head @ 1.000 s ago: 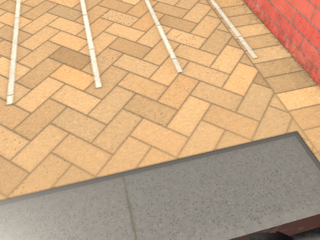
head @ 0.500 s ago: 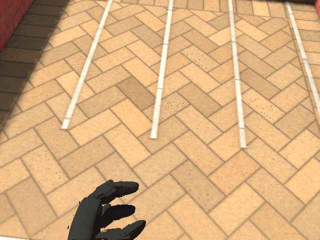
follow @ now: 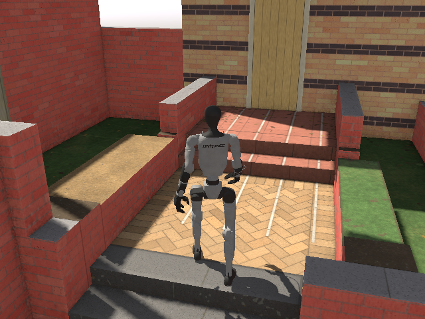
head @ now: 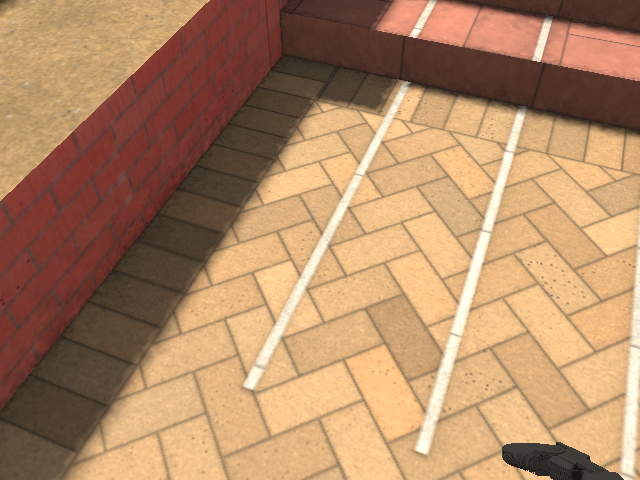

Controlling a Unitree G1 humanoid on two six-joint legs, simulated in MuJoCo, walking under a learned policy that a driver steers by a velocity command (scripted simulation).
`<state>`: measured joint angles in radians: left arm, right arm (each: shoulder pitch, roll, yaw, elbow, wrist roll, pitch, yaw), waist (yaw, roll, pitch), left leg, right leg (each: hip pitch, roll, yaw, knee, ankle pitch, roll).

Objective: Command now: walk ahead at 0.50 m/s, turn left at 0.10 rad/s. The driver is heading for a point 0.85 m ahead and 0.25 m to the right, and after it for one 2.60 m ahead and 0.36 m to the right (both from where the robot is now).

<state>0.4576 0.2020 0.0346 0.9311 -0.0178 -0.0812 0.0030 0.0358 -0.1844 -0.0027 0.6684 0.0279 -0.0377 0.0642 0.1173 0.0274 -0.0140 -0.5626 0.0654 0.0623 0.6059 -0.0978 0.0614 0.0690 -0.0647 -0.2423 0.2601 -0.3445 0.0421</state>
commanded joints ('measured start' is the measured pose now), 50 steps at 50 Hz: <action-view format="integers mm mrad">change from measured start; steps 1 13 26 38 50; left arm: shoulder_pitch -38 -217 -492 -253 -200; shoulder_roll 199 82 101 166 199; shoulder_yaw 48 33 30 68 89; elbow -24 -145 -280 -278 -281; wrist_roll -12 -12 0 12 -6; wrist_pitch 11 13 11 7 77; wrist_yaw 4 -5 -74 -21 38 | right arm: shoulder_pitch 91 260 332 209 5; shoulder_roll -135 -137 -239 -172 -187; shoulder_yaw -70 -82 -115 -84 -91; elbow -31 70 122 -23 -75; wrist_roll -16 -44 -19 -47 -37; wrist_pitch -26 -80 -42 -73 -70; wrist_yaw -2 -50 -94 -88 -67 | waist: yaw -163 -94 -150 -152 -109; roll -155 27 67 -49 -156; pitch -8 10 42 -61 -97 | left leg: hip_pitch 226 407 687 -79 134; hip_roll -89 178 210 59 -107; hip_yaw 64 -170 111 -142 -154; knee -141 -447 -288 562 -140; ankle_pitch -28 137 690 -198 96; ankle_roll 62 167 46 -99 -93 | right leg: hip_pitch -7 -835 -731 -303 -250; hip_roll -199 -88 47 -82 -2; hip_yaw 99 346 154 587 637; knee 172 905 365 -20 276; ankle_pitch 763 184 275 418 496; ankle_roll -181 -53 -147 -358 -193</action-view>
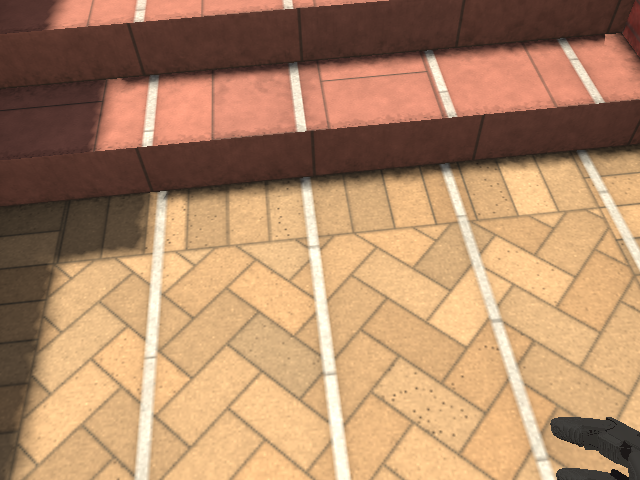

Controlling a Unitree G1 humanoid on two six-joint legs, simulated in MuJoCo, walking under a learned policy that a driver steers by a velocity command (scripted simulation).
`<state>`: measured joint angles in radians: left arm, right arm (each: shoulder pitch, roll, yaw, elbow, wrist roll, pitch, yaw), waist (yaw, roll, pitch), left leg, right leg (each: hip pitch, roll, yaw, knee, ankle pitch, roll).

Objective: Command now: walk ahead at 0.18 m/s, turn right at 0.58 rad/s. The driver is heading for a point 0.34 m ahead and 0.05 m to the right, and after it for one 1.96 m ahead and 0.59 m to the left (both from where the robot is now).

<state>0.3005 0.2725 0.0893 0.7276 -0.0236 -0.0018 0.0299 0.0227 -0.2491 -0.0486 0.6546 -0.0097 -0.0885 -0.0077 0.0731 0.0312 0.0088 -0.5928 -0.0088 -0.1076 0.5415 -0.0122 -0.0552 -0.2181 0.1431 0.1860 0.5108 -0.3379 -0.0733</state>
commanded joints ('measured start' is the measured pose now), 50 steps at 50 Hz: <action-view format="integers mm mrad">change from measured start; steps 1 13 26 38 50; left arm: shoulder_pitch -74 -46 62 5 -115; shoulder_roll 110 67 238 124 91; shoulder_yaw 29 8 51 2 10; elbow -94 -138 -112 -52 -116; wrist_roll -2 7 49 40 32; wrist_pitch -4 52 -13 -25 12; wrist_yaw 10 2 -22 -2 18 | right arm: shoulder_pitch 72 74 -39 0 75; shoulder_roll -131 -136 -144 -84 -163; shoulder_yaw -51 -50 -59 -26 -54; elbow -49 -45 -73 22 -19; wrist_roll -6 -16 18 20 26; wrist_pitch -28 63 35 58 81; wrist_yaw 3 -33 0 36 -3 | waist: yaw -101 -65 -17 -30 -62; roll -153 113 -246 -162 35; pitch -135 -157 21 -56 -97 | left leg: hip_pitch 263 376 -313 111 380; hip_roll -9 271 25 47 210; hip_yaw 27 -34 58 128 -217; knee -159 -258 544 114 -219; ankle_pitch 117 37 -542 -128 49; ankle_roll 50 292 35 37 293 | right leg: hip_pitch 19 -335 149 126 -358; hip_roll -169 -179 -495 -354 -154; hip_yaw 196 -159 425 -73 -98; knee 108 568 -301 -153 575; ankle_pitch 459 -81 52 731 -172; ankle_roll -46 147 -280 -111 134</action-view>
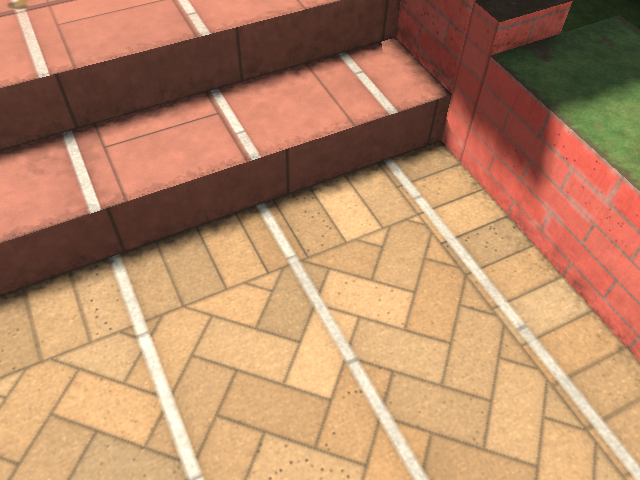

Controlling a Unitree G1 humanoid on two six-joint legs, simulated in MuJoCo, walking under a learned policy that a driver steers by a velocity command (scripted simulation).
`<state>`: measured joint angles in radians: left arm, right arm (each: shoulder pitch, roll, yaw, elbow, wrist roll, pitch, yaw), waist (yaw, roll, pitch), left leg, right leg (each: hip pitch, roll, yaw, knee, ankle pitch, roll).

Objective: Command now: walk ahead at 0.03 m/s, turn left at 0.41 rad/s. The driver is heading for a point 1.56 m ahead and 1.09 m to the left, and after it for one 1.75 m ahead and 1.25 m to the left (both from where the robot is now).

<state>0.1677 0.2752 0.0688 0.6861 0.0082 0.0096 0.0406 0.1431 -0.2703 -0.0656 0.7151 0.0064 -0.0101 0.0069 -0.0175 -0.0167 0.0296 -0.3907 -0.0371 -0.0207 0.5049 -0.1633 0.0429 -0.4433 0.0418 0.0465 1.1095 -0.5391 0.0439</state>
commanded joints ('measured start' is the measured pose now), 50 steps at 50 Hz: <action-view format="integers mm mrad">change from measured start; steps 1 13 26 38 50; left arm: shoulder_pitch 21 75 87 -81 -275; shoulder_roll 62 206 186 153 94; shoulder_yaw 24 67 63 38 8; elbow -75 -94 -76 -121 -139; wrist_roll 1 62 -12 -12 -24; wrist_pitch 2 -30 -32 -131 -138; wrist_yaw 9 -12 11 -55 -89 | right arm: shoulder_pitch -57 -21 -84 204 284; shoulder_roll -154 -138 -83 -146 -189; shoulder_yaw -44 -52 -26 -32 -45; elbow -84 -146 -173 -90 -12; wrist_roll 5 2 16 8 32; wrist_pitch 14 30 43 -49 -38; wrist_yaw -21 -34 13 13 -41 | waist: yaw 34 22 90 -31 -43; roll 117 -275 -160 123 138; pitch -107 -117 -71 33 28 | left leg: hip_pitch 123 -279 -191 461 293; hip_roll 201 -46 77 321 218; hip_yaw -282 -111 51 -477 -301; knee -192 489 345 -294 -244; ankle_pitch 170 -459 -254 -205 153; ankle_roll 184 -51 -88 266 137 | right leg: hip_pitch -85 253 337 -553 -105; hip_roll -31 -470 -353 -140 -33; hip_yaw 11 515 96 13 3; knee -95 -852 -894 58 -598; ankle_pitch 59 408 99 206 600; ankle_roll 26 -309 -230 -41 -22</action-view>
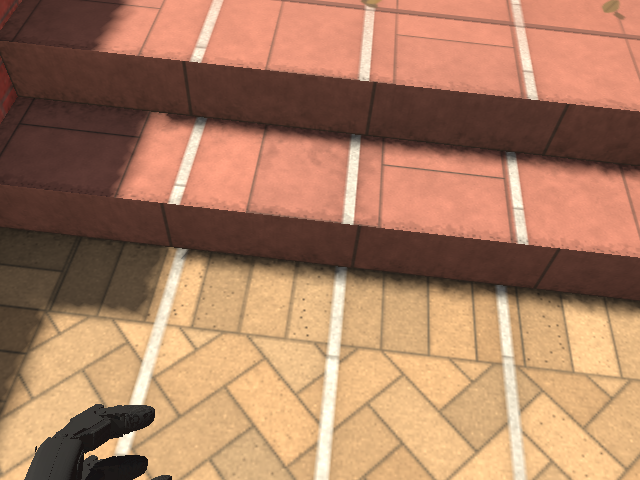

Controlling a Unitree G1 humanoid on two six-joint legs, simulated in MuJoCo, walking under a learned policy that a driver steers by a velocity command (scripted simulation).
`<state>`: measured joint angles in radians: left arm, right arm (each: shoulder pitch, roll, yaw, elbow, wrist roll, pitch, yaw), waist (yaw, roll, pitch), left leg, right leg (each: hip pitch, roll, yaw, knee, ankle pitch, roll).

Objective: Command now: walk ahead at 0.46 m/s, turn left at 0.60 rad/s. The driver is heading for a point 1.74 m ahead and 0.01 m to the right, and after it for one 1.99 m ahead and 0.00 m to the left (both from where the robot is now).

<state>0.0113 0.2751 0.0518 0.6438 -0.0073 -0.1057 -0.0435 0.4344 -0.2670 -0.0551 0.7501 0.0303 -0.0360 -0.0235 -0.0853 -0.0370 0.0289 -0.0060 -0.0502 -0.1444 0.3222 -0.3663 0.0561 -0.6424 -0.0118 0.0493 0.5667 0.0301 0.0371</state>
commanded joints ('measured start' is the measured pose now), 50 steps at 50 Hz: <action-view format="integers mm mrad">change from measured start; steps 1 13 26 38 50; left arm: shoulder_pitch -100 190 258 312 119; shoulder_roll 106 86 213 78 88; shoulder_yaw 30 35 54 -5 -19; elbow -93 35 149 175 169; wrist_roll -8 19 -27 14 32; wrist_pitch -24 -13 30 108 85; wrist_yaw -4 32 39 79 67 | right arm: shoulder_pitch -12 -110 -329 -365 -289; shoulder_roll -195 -93 -105 -104 -81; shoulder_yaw -59 -25 -12 -8 5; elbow -45 -133 -190 -110 14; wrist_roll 6 0 -34 -61 -48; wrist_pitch -9 10 -29 -18 19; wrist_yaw -12 16 58 37 1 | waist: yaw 36 85 82 145 68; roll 165 -60 -42 163 -86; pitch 24 -38 -44 -159 -11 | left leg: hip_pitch -68 -608 -380 -324 -207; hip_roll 242 159 70 242 62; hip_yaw -192 24 148 8 117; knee -37 875 195 -33 120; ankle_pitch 393 28 369 588 143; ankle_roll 115 -41 -10 176 -29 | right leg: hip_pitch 119 482 579 328 286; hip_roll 20 -241 -210 -80 -87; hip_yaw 4 191 -71 -21 35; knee -63 -395 -228 312 -192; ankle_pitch -1 -224 270 -411 -361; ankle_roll -27 -249 -154 40 -46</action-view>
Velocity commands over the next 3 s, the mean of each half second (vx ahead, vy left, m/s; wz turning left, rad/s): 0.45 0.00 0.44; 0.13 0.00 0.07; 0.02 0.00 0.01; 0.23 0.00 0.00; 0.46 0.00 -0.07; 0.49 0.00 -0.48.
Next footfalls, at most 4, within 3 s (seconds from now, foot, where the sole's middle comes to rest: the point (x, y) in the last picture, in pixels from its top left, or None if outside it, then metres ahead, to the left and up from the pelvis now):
0.10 right None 0.24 -0.13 -0.77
0.56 left None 0.44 0.19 -0.77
0.90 right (319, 461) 0.48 -0.05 -0.77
2.24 left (169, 346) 0.75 0.26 -0.77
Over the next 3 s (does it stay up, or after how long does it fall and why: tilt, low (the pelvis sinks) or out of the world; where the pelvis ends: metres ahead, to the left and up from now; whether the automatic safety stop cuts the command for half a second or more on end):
stays up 1.02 0.12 0.11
